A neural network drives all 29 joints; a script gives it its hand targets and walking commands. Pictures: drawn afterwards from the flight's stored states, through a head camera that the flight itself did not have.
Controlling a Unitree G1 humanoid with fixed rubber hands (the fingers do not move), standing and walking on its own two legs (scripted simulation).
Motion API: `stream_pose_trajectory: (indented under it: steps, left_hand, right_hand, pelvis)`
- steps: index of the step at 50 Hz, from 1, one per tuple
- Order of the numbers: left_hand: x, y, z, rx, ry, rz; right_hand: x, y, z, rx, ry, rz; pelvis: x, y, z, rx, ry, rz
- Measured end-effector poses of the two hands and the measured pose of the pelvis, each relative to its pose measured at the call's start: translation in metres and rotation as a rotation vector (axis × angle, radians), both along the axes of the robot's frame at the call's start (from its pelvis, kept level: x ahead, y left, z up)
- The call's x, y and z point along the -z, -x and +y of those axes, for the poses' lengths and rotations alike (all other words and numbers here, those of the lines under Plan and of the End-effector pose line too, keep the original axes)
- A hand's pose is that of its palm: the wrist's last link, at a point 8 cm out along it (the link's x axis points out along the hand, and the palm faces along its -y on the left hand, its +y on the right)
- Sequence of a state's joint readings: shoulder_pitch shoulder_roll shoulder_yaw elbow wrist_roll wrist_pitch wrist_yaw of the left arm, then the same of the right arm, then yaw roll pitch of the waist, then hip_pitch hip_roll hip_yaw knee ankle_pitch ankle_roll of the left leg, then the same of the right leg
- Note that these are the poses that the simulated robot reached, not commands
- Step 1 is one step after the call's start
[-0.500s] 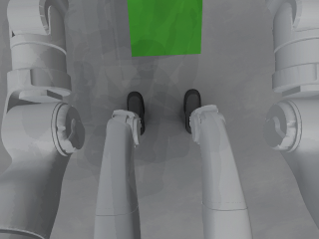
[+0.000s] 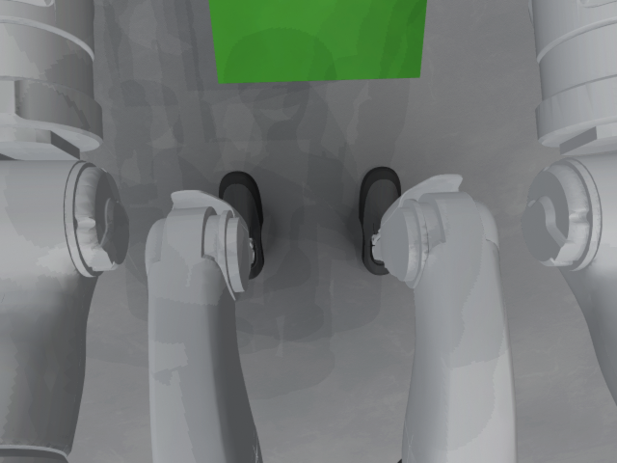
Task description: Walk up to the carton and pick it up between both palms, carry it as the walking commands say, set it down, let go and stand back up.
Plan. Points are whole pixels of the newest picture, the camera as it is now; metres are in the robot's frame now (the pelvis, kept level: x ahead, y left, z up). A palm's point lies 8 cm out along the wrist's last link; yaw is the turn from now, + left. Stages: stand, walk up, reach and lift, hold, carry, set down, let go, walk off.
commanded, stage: reach and lift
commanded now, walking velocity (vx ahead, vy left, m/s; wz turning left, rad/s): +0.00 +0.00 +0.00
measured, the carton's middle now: out of the picture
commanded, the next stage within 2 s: none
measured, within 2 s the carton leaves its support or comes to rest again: neither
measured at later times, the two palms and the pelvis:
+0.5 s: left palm out of the picture +0.59 +0.17 -0.27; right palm out of the picture +0.56 -0.18 -0.28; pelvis +0.00 +0.00 -0.10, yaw -1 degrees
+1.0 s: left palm out of the picture +0.59 +0.16 -0.30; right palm out of the picture +0.56 -0.18 -0.31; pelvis +0.01 +0.00 -0.12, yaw -1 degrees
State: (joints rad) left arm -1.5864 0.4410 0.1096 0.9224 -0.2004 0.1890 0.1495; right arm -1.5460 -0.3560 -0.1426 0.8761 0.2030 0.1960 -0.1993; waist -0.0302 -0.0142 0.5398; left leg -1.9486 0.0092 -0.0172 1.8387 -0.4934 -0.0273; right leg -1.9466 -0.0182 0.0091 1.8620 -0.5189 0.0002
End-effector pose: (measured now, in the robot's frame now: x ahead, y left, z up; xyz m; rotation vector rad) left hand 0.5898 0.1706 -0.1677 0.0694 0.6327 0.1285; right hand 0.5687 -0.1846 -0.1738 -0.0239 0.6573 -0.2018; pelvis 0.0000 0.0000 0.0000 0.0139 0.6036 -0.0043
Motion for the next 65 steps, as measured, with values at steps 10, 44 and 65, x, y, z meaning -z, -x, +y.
stream_pose_trajectory:
  steps: [10, 44, 65]
  left_hand:
    - [0.036, -0.008, -0.014, 0.021, 0.022, 0.035]
    - [0.127, -0.003, -0.009, 0.031, 0.024, 0.07]
    - [0.126, 0.003, -0.036, 0.091, 0.051, 0.068]
  right_hand:
    - [0.027, -0.008, -0.002, -0.015, 0.012, 0.016]
    - [0.131, -0.001, 0.004, -0.025, -0.014, 0.093]
    - [0.126, 0.002, 0.023, -0.043, -0.024, 0.093]
  pelvis:
    - [0.046, -0.005, 0.003, 0.012, 0.002, -0.029]
    - [0.116, -0.012, 0.003, 0.013, 0.0, -0.013]
    - [0.115, -0.007, 0.003, 0.016, -0.002, -0.023]
